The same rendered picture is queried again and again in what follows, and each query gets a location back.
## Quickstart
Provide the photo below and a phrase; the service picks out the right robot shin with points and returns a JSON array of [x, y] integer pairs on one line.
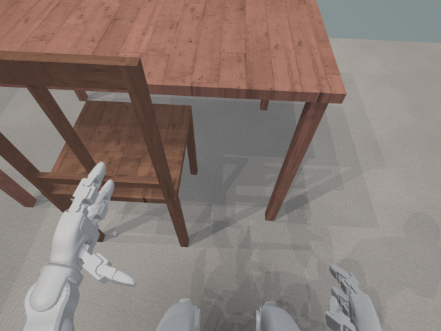
[[269, 303]]

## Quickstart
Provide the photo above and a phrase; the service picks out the right robot thigh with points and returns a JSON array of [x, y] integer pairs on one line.
[[271, 318]]

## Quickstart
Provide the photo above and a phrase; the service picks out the left robot forearm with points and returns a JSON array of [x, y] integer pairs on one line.
[[50, 303]]

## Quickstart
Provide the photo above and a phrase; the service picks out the left robot hand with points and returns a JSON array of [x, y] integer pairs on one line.
[[80, 223]]

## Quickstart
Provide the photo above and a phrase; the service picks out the chair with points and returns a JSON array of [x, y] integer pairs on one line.
[[141, 143]]

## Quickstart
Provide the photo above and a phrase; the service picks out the table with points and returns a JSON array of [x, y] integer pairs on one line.
[[241, 49]]

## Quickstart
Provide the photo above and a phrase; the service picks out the right robot hand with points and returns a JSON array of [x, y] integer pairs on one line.
[[359, 312]]

